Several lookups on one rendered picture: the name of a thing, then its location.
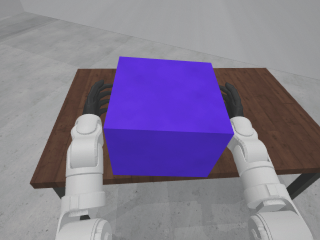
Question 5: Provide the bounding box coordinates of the robot right upper arm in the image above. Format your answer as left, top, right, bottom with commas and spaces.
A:
248, 210, 312, 240

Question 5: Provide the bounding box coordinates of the robot left upper arm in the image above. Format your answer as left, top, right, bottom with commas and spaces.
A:
56, 218, 112, 240

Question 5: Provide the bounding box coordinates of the carton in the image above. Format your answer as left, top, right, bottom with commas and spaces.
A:
103, 56, 234, 177

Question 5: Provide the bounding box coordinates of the robot right hand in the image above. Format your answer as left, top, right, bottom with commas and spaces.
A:
218, 82, 244, 119

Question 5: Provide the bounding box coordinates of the right robot forearm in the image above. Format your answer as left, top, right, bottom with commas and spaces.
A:
227, 116, 314, 240

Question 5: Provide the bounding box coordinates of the left robot forearm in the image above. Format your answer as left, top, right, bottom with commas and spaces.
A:
55, 114, 106, 240

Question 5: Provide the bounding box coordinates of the table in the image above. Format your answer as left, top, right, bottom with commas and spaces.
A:
30, 68, 320, 221

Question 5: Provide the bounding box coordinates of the robot left hand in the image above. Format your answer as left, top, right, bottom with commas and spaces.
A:
82, 79, 113, 117

